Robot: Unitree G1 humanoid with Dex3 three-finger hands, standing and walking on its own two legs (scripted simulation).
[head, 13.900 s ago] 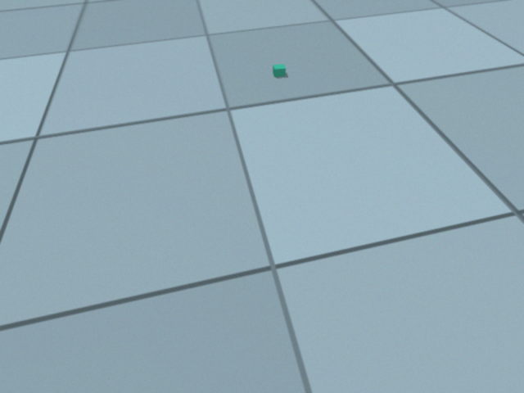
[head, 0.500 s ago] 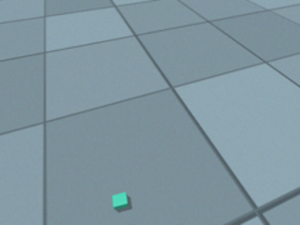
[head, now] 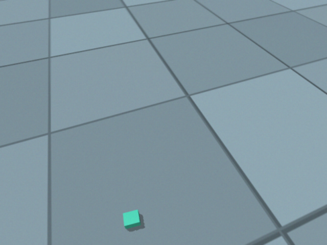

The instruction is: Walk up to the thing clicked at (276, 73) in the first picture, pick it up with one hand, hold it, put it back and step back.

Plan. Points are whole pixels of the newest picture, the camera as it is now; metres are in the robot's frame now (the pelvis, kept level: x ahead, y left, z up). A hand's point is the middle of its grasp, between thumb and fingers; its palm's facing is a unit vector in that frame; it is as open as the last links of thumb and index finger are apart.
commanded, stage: stand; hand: left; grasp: from above
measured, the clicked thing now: (131, 219) +0.39 +0.21 -0.75
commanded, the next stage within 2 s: rise first in 0.02 s
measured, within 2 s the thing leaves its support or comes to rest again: neither
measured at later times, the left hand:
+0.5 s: hand out of the picture +0.15 +0.25 -0.19, palm faces -0.09 -0.92 -0.39, open 11.3 cm
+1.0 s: hand out of the picture +0.12 +0.26 -0.27, palm faces -0.22 -0.82 -0.52, open 13.8 cm
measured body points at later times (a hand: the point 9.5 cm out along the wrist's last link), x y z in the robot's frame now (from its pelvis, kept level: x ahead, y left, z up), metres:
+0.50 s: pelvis -0.02 +0.00 -0.04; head +0.05 +0.01 +0.41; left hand +0.16 +0.30 -0.16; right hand +0.07 -0.26 -0.16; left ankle +0.00 +0.12 -0.75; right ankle -0.02 -0.13 -0.75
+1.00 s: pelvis -0.03 +0.01 -0.13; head +0.09 +0.02 +0.31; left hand +0.13 +0.31 -0.23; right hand +0.16 -0.24 -0.22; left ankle +0.00 +0.12 -0.75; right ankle -0.02 -0.13 -0.75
